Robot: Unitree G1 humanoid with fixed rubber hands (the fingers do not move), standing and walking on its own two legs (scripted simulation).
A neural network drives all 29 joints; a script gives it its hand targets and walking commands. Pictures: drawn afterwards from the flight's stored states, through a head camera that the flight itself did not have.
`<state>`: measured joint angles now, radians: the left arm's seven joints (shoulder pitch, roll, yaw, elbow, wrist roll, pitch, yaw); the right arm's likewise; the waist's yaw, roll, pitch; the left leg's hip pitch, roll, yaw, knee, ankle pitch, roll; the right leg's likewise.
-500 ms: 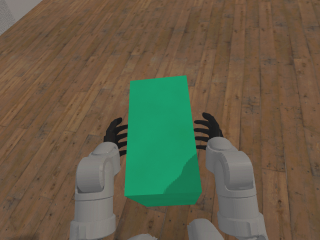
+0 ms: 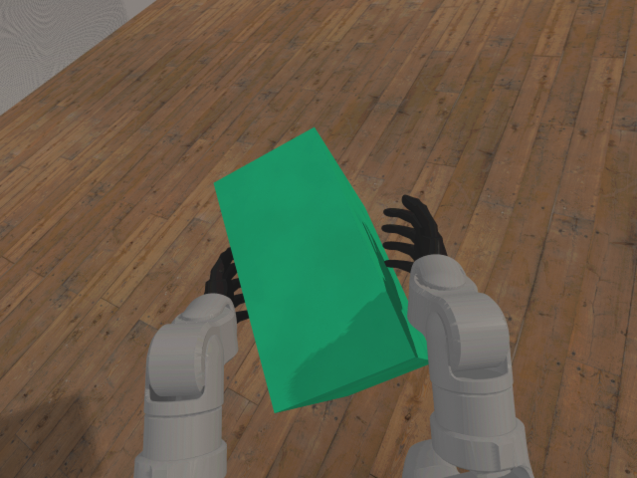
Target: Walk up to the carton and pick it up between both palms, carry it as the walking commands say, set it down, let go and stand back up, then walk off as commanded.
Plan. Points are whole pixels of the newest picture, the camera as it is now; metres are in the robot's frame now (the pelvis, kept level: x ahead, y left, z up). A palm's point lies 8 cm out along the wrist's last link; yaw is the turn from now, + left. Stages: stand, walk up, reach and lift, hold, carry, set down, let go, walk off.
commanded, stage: carry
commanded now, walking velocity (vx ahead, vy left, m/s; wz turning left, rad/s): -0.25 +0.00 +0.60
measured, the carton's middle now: (333, 279) +0.35 -0.04 +0.02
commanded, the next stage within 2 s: none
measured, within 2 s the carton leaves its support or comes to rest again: neither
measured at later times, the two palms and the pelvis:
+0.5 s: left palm (342, 115) +0.61 -0.11 +0.09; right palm (458, 49) +0.70 -0.32 +0.09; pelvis +0.37 -0.28 +0.01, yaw +17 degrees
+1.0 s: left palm (404, 0) +0.93 -0.29 +0.10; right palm out of the picture +1.06 -0.48 +0.12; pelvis +0.75 -0.53 +0.00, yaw +28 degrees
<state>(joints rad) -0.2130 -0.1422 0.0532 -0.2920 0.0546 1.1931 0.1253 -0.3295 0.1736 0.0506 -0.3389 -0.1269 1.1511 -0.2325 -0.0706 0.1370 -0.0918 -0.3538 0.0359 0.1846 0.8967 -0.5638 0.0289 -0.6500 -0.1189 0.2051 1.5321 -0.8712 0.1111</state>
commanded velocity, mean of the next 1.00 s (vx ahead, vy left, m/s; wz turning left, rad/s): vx -0.16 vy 0.00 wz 0.38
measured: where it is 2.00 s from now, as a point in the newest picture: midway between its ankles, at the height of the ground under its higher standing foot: (507, 186)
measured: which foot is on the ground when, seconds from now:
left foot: down 0.00-0.04, up 0.06-0.30, down 0.32-0.52, up 0.54-0.82, down 0.84-0.98, up 1.00-1.00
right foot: up 0.00-0.02, down 0.04-0.34, up 0.36-0.52, down 0.54-0.80, up 0.82-0.96, down 0.98-1.00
